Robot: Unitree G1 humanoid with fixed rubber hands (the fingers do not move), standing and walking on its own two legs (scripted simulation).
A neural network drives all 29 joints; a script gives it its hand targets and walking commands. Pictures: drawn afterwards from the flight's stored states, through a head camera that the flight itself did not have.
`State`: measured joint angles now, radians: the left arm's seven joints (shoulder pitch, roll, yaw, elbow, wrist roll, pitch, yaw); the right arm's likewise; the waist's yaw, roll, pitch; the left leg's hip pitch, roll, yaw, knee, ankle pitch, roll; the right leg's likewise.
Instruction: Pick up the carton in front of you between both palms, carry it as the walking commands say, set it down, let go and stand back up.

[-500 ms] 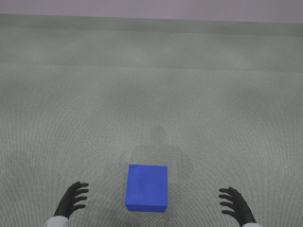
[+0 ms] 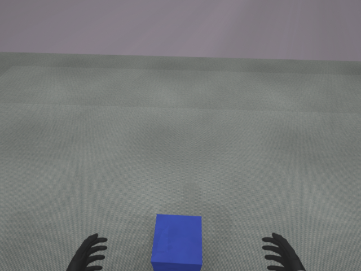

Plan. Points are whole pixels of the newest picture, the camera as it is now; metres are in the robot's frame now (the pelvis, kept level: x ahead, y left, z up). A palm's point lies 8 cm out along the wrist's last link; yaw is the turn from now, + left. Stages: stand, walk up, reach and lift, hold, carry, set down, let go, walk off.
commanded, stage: stand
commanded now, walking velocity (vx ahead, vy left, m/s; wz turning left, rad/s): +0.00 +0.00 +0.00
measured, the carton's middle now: (177, 246) +0.38 +0.02 -0.65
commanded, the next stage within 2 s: none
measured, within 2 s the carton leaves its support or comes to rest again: neither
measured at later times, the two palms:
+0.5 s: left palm out of the picture +0.14 +0.29 -0.09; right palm out of the picture +0.15 -0.28 -0.09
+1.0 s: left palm out of the picture +0.11 +0.30 -0.09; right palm out of the picture +0.11 -0.30 -0.09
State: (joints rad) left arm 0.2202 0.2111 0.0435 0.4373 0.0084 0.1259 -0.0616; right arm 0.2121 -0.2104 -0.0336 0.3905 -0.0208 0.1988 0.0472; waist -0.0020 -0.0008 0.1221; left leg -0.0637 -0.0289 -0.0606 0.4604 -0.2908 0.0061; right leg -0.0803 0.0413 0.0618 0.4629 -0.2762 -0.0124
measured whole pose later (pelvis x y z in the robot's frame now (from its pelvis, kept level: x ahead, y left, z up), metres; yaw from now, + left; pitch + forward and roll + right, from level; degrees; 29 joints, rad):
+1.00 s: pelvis +0.01 +0.00 +0.01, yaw +0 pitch -2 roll +0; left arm 0.16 0.36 0.02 0.91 0.02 0.00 0.02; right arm 0.15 -0.37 -0.01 0.93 -0.03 -0.01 -0.02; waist 0.00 0.00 0.01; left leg -0.10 -0.03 -0.06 0.38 -0.25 0.01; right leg -0.12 0.04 0.06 0.39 -0.24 -0.01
